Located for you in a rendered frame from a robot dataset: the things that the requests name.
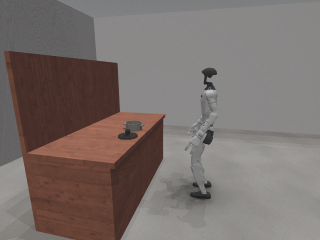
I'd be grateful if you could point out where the humanoid robot torso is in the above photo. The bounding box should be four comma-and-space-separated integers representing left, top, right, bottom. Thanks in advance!
200, 87, 217, 136

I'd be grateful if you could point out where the robot left upper arm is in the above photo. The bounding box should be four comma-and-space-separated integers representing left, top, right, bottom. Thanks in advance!
205, 90, 218, 119

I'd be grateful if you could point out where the robot right hand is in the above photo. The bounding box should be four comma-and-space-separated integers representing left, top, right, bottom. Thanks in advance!
188, 123, 200, 137

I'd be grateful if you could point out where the table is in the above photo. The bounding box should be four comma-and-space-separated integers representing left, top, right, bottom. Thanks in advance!
4, 51, 166, 240

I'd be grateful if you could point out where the robot left hand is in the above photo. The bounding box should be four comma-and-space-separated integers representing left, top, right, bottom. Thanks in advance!
184, 136, 201, 154

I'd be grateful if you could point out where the left robot forearm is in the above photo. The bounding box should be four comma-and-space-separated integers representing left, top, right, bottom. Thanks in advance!
196, 113, 217, 139

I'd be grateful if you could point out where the pot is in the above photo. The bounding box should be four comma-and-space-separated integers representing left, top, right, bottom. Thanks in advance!
123, 120, 145, 132

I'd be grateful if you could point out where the lid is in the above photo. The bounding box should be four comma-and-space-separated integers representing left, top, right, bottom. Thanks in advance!
118, 132, 138, 140

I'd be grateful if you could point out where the right robot forearm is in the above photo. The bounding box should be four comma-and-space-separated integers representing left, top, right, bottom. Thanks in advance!
196, 116, 204, 126

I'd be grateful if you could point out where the robot right shin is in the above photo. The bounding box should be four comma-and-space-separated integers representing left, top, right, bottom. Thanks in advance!
200, 160, 207, 184

